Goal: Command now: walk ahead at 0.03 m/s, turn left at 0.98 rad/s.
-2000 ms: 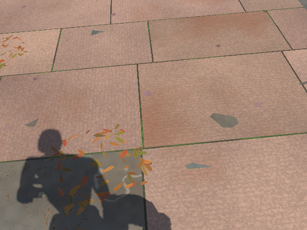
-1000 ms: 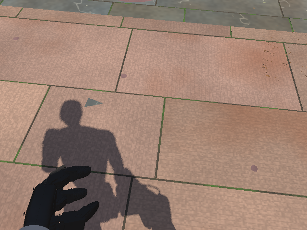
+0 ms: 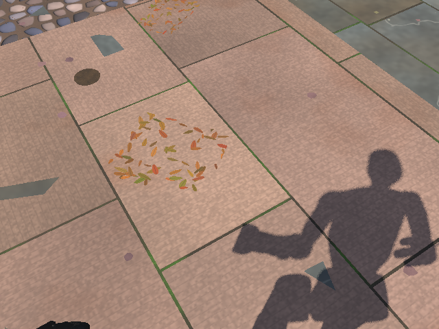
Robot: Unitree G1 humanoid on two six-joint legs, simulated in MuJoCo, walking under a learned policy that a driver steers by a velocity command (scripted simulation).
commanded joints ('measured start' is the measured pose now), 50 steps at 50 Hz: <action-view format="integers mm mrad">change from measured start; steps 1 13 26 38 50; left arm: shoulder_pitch -98 -18 22 29 183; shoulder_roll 101 190 142 123 244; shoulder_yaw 31 78 75 37 87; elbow -110 -42 -6 -31 -75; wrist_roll -13 -21 -24 -61 -36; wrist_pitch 0 19 19 44 -1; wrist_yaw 23 -2 5 -33 -32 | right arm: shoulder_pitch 103 -20 -71 -60 -208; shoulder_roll -150 -41 -68 -86 -36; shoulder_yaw -51 -10 -2 1 -9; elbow -26 -96 -72 47 -8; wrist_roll -7 -5 -28 -44 -33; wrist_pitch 7 8 -45 -41 -71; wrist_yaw -5 27 -5 -5 3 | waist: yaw -15 65 55 -7 84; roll -147 -198 123 80 -123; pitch -91 -121 -170 -28 -173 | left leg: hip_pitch -153 18 374 406 -243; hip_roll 127 277 415 524 175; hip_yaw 78 275 -2 42 124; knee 335 -64 -575 -578 329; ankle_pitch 50 107 654 588 -137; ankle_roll -56 -62 239 285 -38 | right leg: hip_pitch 168 246 -277 -182 432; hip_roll -290 -351 -99 -132 -344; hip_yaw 220 -117 -77 -109 344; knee -187 -202 710 378 -99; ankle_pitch -5 166 -178 -312 590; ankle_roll -168 -209 64 50 -327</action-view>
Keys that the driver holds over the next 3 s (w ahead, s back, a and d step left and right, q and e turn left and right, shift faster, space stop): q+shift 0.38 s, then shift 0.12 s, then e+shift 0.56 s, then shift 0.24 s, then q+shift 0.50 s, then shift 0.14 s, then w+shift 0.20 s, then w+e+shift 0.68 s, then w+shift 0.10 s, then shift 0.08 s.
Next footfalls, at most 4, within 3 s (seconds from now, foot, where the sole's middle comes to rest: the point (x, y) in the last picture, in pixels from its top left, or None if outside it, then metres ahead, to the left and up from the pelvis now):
0.36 left None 0.00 0.14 -0.77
0.92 right None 0.08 -0.07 -0.77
1.40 left None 0.13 0.17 -0.77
1.72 right None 0.15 -0.07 -0.77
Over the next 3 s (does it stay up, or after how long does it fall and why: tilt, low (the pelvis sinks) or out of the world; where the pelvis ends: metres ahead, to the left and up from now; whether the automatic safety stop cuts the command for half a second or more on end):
stays up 0.64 0.23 0.00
